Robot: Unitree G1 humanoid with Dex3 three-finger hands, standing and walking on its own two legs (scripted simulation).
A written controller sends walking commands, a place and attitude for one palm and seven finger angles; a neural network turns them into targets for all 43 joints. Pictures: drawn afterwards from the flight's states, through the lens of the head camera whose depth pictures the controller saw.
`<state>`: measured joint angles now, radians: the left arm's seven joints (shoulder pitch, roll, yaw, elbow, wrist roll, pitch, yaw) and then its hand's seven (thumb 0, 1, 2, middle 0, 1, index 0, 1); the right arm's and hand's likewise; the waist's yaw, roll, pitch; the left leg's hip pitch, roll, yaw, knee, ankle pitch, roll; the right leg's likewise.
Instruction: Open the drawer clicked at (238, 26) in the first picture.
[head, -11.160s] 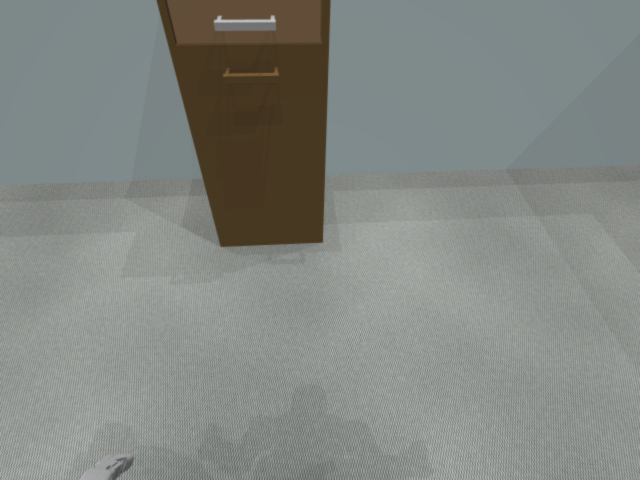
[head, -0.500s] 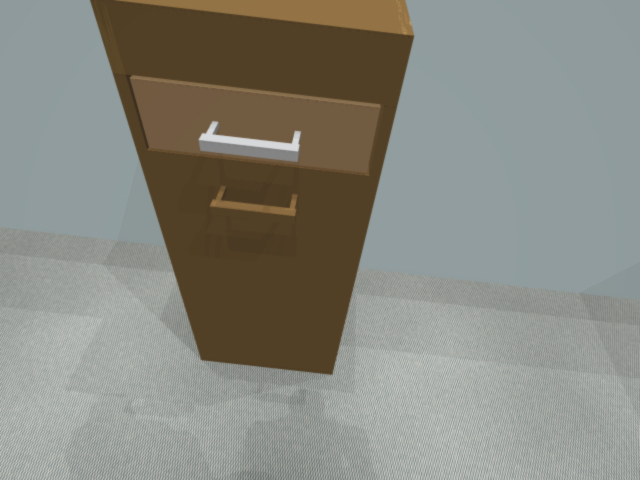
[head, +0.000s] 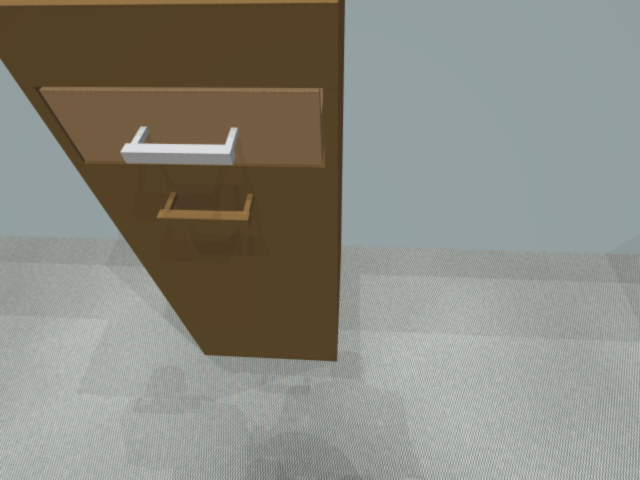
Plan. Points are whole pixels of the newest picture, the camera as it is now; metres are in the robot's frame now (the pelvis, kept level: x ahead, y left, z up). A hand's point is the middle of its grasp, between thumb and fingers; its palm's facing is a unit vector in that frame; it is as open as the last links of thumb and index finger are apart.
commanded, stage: come to a stop and stand still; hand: left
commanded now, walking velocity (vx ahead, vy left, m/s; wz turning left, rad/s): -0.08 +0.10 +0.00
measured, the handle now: (183, 144) +0.52 +0.21 +0.13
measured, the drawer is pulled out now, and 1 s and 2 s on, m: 0.00 0.00 0.00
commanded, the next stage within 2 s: look again from close up in 1.12 s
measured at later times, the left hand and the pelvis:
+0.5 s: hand out of the picture -0.05 +0.21 -0.17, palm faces +0.03 -0.98 -0.20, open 7.4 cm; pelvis -0.04 +0.04 +0.01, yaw -1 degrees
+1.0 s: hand out of the picture -0.11 +0.17 -0.17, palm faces +0.03 -0.99 -0.13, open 7.4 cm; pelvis -0.08 +0.03 +0.01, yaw -1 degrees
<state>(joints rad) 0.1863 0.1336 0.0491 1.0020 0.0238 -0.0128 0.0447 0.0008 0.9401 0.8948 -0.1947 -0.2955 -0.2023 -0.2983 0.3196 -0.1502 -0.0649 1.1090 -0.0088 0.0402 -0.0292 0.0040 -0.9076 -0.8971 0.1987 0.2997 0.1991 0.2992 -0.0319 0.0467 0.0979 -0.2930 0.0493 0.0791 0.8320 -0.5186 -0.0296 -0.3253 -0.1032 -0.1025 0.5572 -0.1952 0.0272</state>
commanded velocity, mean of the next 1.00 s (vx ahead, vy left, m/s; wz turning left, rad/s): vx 0.00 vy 0.00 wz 0.00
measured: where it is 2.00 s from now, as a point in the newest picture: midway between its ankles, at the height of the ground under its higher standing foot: outside the picture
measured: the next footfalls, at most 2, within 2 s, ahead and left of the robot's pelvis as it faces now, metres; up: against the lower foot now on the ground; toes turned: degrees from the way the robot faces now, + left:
left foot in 0.16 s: +0.02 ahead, +0.09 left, +0.00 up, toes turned -2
right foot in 0.50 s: -0.03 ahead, -0.06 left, +0.00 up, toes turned +4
